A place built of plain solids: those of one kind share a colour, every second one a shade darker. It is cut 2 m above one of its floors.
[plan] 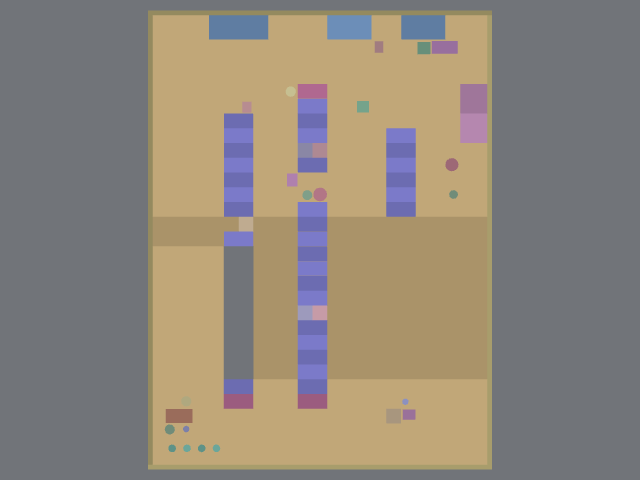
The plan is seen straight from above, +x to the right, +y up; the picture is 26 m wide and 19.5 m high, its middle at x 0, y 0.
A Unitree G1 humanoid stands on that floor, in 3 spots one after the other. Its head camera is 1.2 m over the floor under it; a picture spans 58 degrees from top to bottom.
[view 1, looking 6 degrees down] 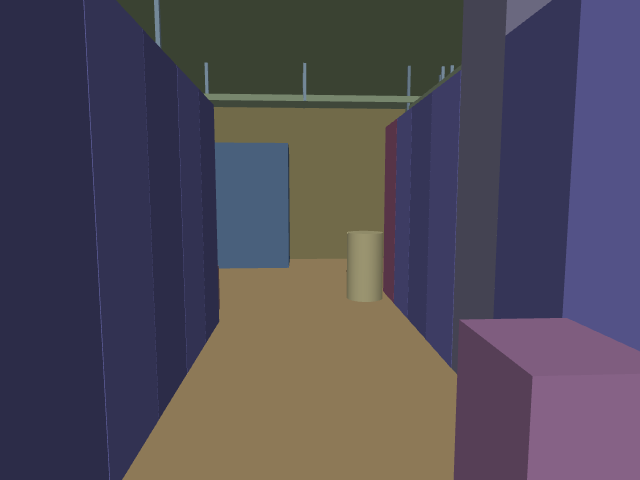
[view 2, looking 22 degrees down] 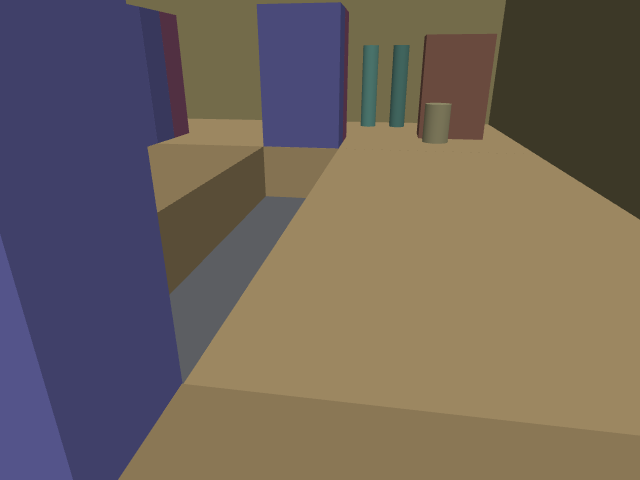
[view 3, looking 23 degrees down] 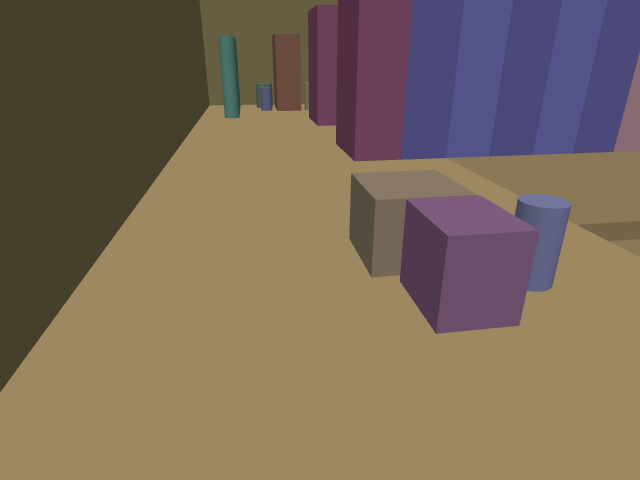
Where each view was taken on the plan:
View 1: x -1.96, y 1.10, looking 87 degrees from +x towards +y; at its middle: wall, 8.08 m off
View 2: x -4.68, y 1.05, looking -81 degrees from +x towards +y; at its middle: floor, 3.21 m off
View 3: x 5.47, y -8.11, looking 171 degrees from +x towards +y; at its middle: floor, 3.07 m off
